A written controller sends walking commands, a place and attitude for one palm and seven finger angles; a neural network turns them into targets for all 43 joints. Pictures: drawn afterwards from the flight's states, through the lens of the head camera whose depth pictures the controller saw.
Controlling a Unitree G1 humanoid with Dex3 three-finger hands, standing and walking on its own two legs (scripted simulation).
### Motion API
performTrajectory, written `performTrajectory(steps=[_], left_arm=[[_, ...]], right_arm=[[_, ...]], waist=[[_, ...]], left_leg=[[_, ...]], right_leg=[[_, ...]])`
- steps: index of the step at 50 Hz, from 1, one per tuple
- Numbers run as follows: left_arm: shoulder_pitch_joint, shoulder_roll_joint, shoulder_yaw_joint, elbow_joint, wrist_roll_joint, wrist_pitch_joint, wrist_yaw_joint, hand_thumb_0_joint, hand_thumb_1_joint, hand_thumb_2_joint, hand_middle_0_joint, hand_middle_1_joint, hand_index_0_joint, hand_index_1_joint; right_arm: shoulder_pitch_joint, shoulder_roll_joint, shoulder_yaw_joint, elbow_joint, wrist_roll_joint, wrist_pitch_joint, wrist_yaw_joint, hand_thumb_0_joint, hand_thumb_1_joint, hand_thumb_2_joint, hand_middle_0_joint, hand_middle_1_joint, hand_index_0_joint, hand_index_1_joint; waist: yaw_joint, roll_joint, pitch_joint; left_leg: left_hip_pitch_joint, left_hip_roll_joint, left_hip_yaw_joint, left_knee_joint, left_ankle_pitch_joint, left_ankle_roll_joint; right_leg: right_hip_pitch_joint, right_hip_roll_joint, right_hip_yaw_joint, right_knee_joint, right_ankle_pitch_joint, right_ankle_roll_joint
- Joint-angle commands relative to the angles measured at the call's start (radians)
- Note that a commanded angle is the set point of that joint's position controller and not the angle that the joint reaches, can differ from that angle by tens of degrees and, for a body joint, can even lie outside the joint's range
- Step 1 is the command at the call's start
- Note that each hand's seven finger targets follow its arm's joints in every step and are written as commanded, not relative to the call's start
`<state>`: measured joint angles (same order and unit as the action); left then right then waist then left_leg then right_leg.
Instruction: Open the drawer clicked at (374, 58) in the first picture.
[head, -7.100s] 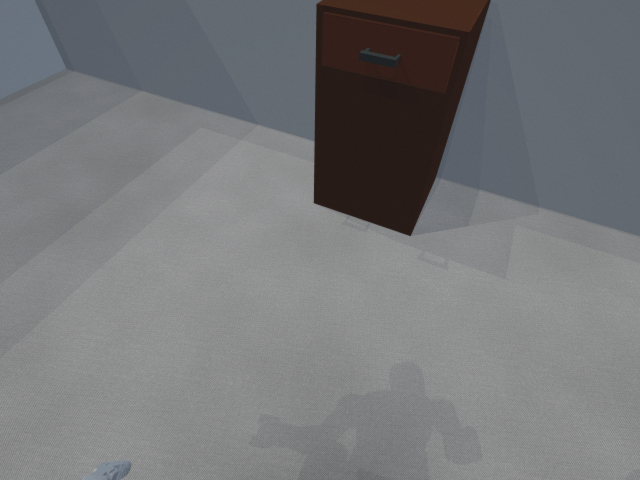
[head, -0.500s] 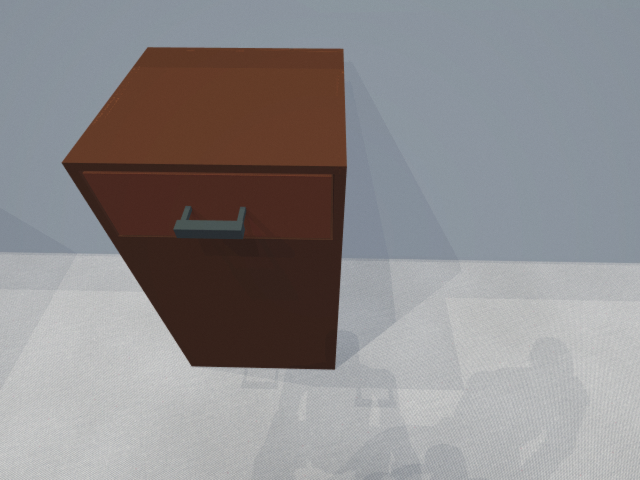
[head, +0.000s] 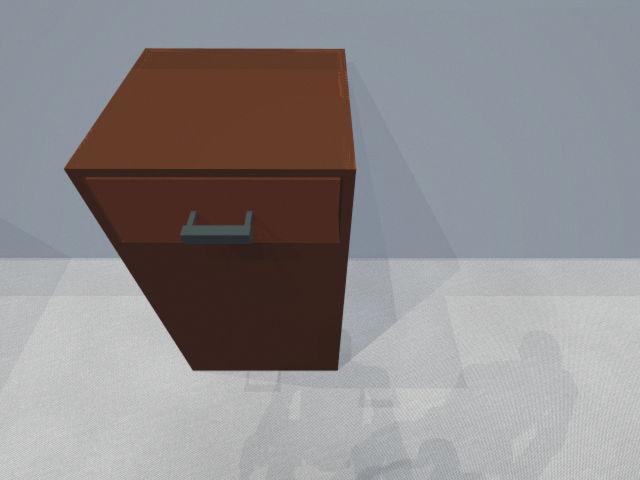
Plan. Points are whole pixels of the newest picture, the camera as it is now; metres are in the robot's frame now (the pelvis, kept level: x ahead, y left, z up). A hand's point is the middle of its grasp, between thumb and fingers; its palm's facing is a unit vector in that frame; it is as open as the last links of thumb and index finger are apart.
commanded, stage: come to a stop and stand still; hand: left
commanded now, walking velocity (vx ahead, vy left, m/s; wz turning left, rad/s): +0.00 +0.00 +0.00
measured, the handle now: (219, 225) +0.52 +0.21 -0.03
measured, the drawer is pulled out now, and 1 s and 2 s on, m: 0.00 0.00 0.00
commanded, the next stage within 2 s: look again from close up in 0.22 s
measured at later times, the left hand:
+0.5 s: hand out of the picture -0.02 +0.19 -0.18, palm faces +0.00 -0.98 -0.20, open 7.4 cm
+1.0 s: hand out of the picture +0.01 +0.21 -0.17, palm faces -0.08 -0.96 -0.27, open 7.4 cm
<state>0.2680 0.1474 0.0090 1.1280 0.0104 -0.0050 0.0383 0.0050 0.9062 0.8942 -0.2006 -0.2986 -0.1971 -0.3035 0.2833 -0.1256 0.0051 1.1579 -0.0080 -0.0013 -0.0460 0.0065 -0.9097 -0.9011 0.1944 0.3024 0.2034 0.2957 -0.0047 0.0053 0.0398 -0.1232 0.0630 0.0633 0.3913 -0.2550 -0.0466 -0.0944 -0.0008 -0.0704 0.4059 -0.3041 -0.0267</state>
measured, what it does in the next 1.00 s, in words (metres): stands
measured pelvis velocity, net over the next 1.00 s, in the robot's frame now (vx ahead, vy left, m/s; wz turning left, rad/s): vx -0.01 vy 0.03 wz -0.02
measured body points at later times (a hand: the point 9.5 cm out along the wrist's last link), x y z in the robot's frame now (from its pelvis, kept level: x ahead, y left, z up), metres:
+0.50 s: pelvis -0.01 +0.03 -0.01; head +0.01 +0.02 +0.44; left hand -0.02 +0.24 -0.17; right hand +0.00 -0.20 -0.17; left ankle -0.03 +0.15 -0.74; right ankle -0.05 -0.09 -0.74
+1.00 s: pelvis -0.01 +0.03 -0.01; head +0.01 +0.03 +0.44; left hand +0.01 +0.26 -0.15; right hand -0.01 -0.19 -0.16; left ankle -0.03 +0.15 -0.74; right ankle -0.05 -0.09 -0.74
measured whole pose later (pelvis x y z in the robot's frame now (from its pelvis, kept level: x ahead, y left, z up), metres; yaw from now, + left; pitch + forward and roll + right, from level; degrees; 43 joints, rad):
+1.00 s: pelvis -0.01 +0.03 -0.01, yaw -1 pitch +0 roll +1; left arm 0.39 0.18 -0.05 0.76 0.09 0.07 0.06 0.01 0.91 0.89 -0.20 -0.30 -0.20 -0.31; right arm 0.33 -0.16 0.02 1.03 0.02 -0.06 -0.05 0.01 -0.91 -0.90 0.20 0.30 0.21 0.30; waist 0.02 0.00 0.04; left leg -0.22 0.02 0.09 0.52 -0.31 0.00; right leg -0.20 -0.05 -0.03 0.54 -0.34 0.01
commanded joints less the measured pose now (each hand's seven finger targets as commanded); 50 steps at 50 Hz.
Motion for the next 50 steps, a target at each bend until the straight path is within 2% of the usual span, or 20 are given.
performTrajectory(steps=[1, 10, 15, 16, 17, 18, 19, 20, 22, 25, 29, 30, 34, 36, 38, 46, 47, 48, 49, 50], left_arm=[[0.085, 0.085, 0.019, -0.015, -0.004, -0.009, 0.005, 0.000, 0.900, 0.900, -0.200, -0.300, -0.200, -0.300], [0.087, 0.083, 0.017, -0.014, -0.002, -0.007, 0.006, 0.000, 0.900, 0.900, -0.200, -0.300, -0.200, -0.300], [0.094, 0.082, 0.015, -0.009, -0.002, -0.009, 0.006, 0.000, 0.900, 0.900, -0.200, -0.300, -0.200, -0.300], [0.141, 0.108, 0.005, 0.004, 0.016, -0.049, 0.042, 0.000, 0.900, 0.900, -0.200, -0.300, -0.200, -0.300], [0.122, 0.150, 0.022, -0.043, 0.012, -0.056, 0.036, 0.000, 0.900, 0.900, -0.200, -0.300, -0.200, -0.300], [0.088, 0.140, 0.013, -0.054, 0.008, -0.057, 0.026, 0.000, 0.900, 0.900, -0.200, -0.300, -0.200, -0.300], [0.083, 0.126, 0.006, -0.053, 0.006, -0.054, 0.024, 0.000, 0.900, 0.900, -0.200, -0.300, -0.200, -0.300], [0.085, 0.112, 0.005, -0.063, 0.003, -0.050, 0.022, 0.000, 0.900, 0.900, -0.200, -0.300, -0.200, -0.300], [0.100, 0.094, 0.004, -0.068, 0.000, -0.043, 0.019, 0.000, 0.900, 0.900, -0.200, -0.300, -0.200, -0.300], [0.090, 0.091, 0.002, -0.071, 0.003, -0.023, 0.013, 0.000, 0.900, 0.900, -0.200, -0.300, -0.200, -0.300], [0.080, 0.100, -0.002, -0.077, 0.002, -0.008, 0.005, 0.000, 0.900, 0.900, -0.200, -0.300, -0.200, -0.300], [0.079, 0.102, -0.002, -0.077, 0.005, -0.007, 0.003, 0.000, 0.900, 0.900, -0.200, -0.300, -0.200, -0.300], [0.082, 0.108, -0.003, -0.080, 0.003, -0.002, -0.002, 0.000, 0.900, 0.900, -0.200, -0.300, -0.200, -0.300], [0.084, 0.110, -0.001, -0.080, 0.003, -0.004, -0.003, 0.000, 0.900, 0.900, -0.200, -0.300, -0.200, -0.300], [0.085, 0.111, 0.000, -0.078, 0.003, -0.006, -0.004, 0.000, 0.900, 0.900, -0.200, -0.300, -0.200, -0.300], [0.087, 0.109, 0.002, -0.058, 0.002, -0.010, -0.004, 0.000, 0.900, 0.900, -0.200, -0.300, -0.200, -0.300], [0.144, 0.136, 0.002, -0.035, 0.011, -0.028, 0.035, 0.000, 0.900, 0.900, -0.200, -0.300, -0.200, -0.300], [-0.629, 0.443, -0.005, -1.556, 0.152, -0.194, 0.055, 0.000, 0.877, 0.890, -0.202, -0.315, -0.202, -0.315], [-0.168, 0.370, 0.029, -1.245, 0.177, -0.098, 0.131, 0.000, 0.853, 0.880, -0.203, -0.330, -0.203, -0.330], [-0.117, 0.282, 0.024, -1.201, 0.128, -0.026, 0.184, 0.000, 0.830, 0.870, -0.205, -0.345, -0.205, -0.345]], right_arm=[[0.079, -0.098, -0.014, -0.023, -0.004, -0.015, -0.002, 0.000, -0.900, -0.900, 0.200, 0.300, 0.200, 0.300], [0.089, -0.091, -0.013, -0.020, -0.001, -0.015, 0.000, 0.000, -0.900, -0.900, 0.200, 0.300, 0.200, 0.300], [0.088, -0.095, -0.014, -0.021, -0.001, -0.017, -0.001, 0.000, -0.900, -0.900, 0.200, 0.300, 0.200, 0.300], [-0.023, -0.134, -0.018, -0.098, 0.006, -0.033, 0.019, 0.000, -0.900, -0.900, 0.200, 0.300, 0.200, 0.300], [0.027, -0.070, -0.019, -0.136, -0.002, -0.024, 0.024, 0.000, -0.900, -0.900, 0.200, 0.300, 0.200, 0.300], [0.052, -0.068, -0.022, -0.127, -0.003, -0.025, 0.022, 0.000, -0.900, -0.900, 0.200, 0.300, 0.200, 0.300], [0.091, -0.071, -0.019, -0.116, -0.002, -0.029, 0.023, 0.000, -0.900, -0.900, 0.200, 0.300, 0.200, 0.300], [0.112, -0.088, -0.015, -0.112, -0.005, -0.031, 0.023, 0.000, -0.900, -0.900, 0.200, 0.300, 0.200, 0.300], [0.103, -0.118, -0.018, -0.115, -0.005, -0.033, 0.018, 0.000, -0.900, -0.900, 0.200, 0.300, 0.200, 0.300], [0.086, -0.126, -0.013, -0.125, -0.006, -0.027, 0.014, 0.000, -0.900, -0.900, 0.200, 0.300, 0.200, 0.300], [0.053, -0.131, -0.008, -0.134, -0.005, -0.017, 0.020, 0.000, -0.900, -0.900, 0.200, 0.300, 0.200, 0.300], [0.057, -0.129, -0.006, -0.128, -0.006, -0.018, 0.021, 0.000, -0.900, -0.900, 0.200, 0.300, 0.200, 0.300], [0.052, -0.142, -0.006, -0.128, -0.007, -0.017, 0.022, 0.000, -0.900, -0.900, 0.200, 0.300, 0.200, 0.300], [0.059, -0.146, -0.006, -0.122, -0.008, -0.022, 0.021, 0.000, -0.900, -0.900, 0.200, 0.300, 0.200, 0.300], [0.059, -0.146, -0.005, -0.118, -0.007, -0.025, 0.020, 0.000, -0.900, -0.900, 0.200, 0.300, 0.200, 0.300], [0.066, -0.133, -0.004, -0.088, -0.003, -0.029, 0.015, 0.000, -0.900, -0.900, 0.200, 0.300, 0.200, 0.300], [-0.036, -0.177, -0.020, -0.157, 0.007, -0.028, 0.025, 0.000, -0.900, -0.900, 0.200, 0.300, 0.200, 0.300], [-0.009, -0.297, -0.028, -0.471, 0.053, -0.182, -0.021, 0.000, -0.900, -0.900, 0.200, 0.300, 0.200, 0.300], [-0.082, -0.205, -0.024, -0.411, 0.048, -0.286, -0.067, 0.000, -0.900, -0.900, 0.200, 0.300, 0.200, 0.300], [-0.081, -0.199, -0.052, -0.343, 0.057, -0.314, -0.074, 0.000, -0.900, -0.900, 0.200, 0.300, 0.200, 0.300]], waist=[[0.012, -0.005, 0.002], [0.009, 0.009, 0.038], [0.008, 0.013, 0.024], [0.036, -0.031, 0.079], [-0.014, -0.040, 0.006], [-0.026, -0.002, -0.012], [-0.031, -0.014, -0.059], [-0.026, 0.018, -0.115], [-0.013, 0.029, -0.134], [-0.006, 0.038, -0.032], [0.004, 0.004, 0.102], [0.004, 0.024, 0.110], [0.010, 0.008, 0.102], [0.013, 0.029, 0.060], [0.013, 0.014, 0.024], [0.012, 0.005, 0.000], [0.040, -0.108, 0.075], [-0.048, 0.225, -0.445], [0.030, 0.354, -0.387], [0.008, 0.251, -0.295]], left_leg=[[0.025, 0.065, -0.045, -0.029, 0.314, 0.050], [0.006, 0.061, -0.050, -0.049, 0.270, 0.052], [0.022, 0.060, -0.054, -0.046, 0.287, 0.055], [-0.135, 0.054, -0.014, 0.203, 0.301, 0.031], [-0.139, 0.016, -0.032, 0.182, 0.010, 0.047], [-0.130, 0.007, -0.023, 0.133, -0.003, 0.055], [-0.104, 0.020, -0.037, 0.107, 0.079, 0.054], [-0.052, 0.042, -0.047, 0.106, 0.210, 0.069], [-0.033, 0.059, -0.058, 0.130, 0.354, 0.076], [-0.075, 0.062, -0.070, 0.096, 0.309, 0.087], [-0.159, 0.045, -0.083, 0.030, 0.080, 0.089], [-0.163, 0.045, -0.089, 0.016, 0.070, 0.091], [-0.165, 0.045, -0.098, -0.021, -0.010, 0.095], [-0.137, 0.049, -0.100, -0.022, 0.040, 0.099], [-0.111, 0.050, -0.093, -0.011, 0.092, 0.099], [-0.062, 0.046, -0.068, 0.017, 0.207, 0.092], [-0.165, 0.063, -0.056, 0.212, 0.264, 0.055], [0.122, -0.049, -0.031, 0.071, 0.439, 0.094], [0.219, -0.001, -0.049, 0.047, 0.611, 0.085], [0.092, 0.008, -0.042, 0.061, 0.513, 0.054]], right_leg=[[-0.037, -0.105, 0.068, -0.058, 0.333, 0.000], [-0.052, -0.101, 0.072, -0.072, 0.270, 0.003], [-0.052, -0.102, 0.074, -0.071, 0.274, 0.005], [-0.092, -0.168, 0.141, -0.056, 0.710, 0.028], [-0.034, -0.207, 0.155, -0.005, 0.768, -0.014], [-0.025, -0.197, 0.129, 0.024, 0.743, -0.028], [-0.030, -0.162, 0.095, 0.047, 0.591, -0.028], [-0.026, -0.124, 0.079, 0.078, 0.479, -0.026], [-0.031, -0.100, 0.064, 0.090, 0.377, -0.021], [-0.082, -0.083, 0.059, 0.082, 0.220, -0.015], [-0.148, -0.077, 0.075, 0.037, 0.056, -0.008], [-0.146, -0.075, 0.074, 0.037, 0.043, -0.007], [-0.149, -0.075, 0.072, 0.030, 0.000, -0.002], [-0.125, -0.076, 0.067, 0.040, 0.034, 0.001], [-0.109, -0.082, 0.067, 0.043, 0.073, 0.003], [-0.096, -0.097, 0.073, 0.041, 0.179, 0.003], [-0.144, -0.152, 0.145, -0.018, 0.500, 0.017], [-0.086, -0.036, 0.128, 0.129, 0.493, -0.025], [-0.182, -0.015, 0.034, 0.208, 0.221, -0.026], [-0.237, -0.009, 0.000, 0.204, 0.075, -0.008]])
